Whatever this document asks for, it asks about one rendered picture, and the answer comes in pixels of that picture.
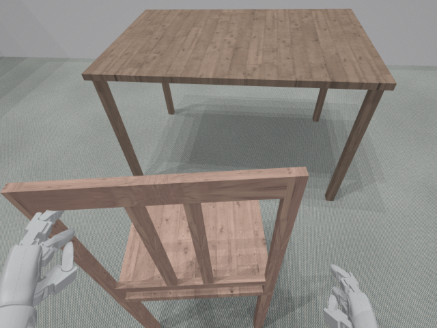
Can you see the robot left hand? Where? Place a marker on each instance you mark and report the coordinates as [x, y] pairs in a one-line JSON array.
[[22, 269]]

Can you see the robot right hand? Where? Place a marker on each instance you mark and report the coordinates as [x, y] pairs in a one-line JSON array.
[[357, 311]]

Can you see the chair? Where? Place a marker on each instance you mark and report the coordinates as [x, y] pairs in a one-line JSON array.
[[193, 235]]

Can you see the left robot forearm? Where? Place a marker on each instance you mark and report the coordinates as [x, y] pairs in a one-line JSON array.
[[18, 316]]

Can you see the table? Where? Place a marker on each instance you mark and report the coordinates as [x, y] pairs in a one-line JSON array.
[[313, 48]]

